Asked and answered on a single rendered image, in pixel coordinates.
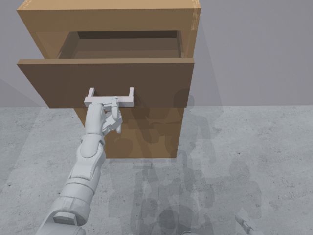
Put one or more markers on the robot right hand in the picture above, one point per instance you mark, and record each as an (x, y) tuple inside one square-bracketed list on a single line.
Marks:
[(248, 225)]

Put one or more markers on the drawer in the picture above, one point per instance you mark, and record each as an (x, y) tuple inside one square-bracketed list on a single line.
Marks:
[(152, 62)]

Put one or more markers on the handle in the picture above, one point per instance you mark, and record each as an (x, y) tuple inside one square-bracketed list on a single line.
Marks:
[(124, 101)]

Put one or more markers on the robot left upper arm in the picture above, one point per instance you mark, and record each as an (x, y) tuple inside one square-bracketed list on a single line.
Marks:
[(60, 229)]

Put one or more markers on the cabinet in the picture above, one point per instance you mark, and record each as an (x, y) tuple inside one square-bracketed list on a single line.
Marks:
[(145, 132)]

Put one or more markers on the robot left hand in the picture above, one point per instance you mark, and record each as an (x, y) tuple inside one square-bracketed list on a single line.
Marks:
[(99, 122)]

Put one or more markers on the robot left forearm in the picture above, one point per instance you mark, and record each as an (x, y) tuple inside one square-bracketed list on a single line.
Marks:
[(72, 207)]

